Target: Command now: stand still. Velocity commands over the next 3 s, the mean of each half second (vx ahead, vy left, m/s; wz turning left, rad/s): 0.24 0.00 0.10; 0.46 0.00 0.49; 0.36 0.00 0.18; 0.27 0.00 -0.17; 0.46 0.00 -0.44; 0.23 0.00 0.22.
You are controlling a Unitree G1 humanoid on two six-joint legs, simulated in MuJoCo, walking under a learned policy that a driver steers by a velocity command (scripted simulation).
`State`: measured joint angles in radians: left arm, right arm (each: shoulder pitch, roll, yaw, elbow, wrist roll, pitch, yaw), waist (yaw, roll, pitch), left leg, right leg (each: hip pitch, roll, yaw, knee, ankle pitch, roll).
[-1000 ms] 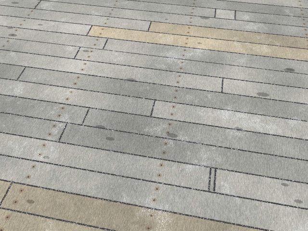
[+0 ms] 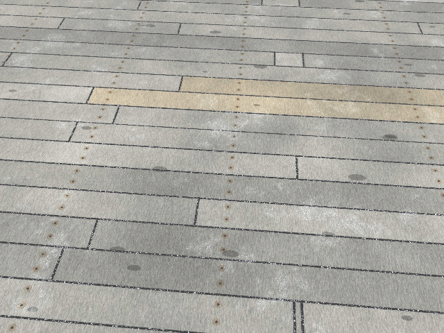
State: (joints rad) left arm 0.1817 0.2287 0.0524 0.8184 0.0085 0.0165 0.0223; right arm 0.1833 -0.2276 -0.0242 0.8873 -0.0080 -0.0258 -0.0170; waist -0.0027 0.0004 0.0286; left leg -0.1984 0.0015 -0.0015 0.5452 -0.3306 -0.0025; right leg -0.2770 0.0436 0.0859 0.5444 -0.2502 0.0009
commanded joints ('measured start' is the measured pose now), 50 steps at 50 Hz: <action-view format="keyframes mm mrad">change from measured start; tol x32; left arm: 1 -9 105 25 -34 -2 -9 8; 12 -119 96 27 -15 -29 -100 -20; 17 361 263 96 137 -23 -107 -15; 50 94 131 27 -54 4 -117 1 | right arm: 1 10 -112 -24 -26 1 -10 -1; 50 -3 -168 -74 -186 13 -65 39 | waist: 1 -3 -4 -53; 35 67 -47 116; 42 -67 230 -452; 50 44 37 -49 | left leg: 1 -45 52 -51 -105 187 25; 9 -24 293 -417 -362 -513 219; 14 -126 239 -304 -312 -189 179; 20 -619 41 -178 630 -76 83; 39 -133 -81 140 91 191 172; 42 666 373 -890 -208 2 505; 50 -75 144 -288 -367 342 313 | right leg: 1 100 -65 63 -60 260 -38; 12 -247 -64 -79 175 -211 -64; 19 452 -424 486 -352 -231 -257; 34 304 -292 -239 -425 428 -125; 39 381 -314 -300 29 1143 -80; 40 227 -279 -309 267 1015 -47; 42 -395 18 -62 951 -339 21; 50 -308 -194 -19 551 24 34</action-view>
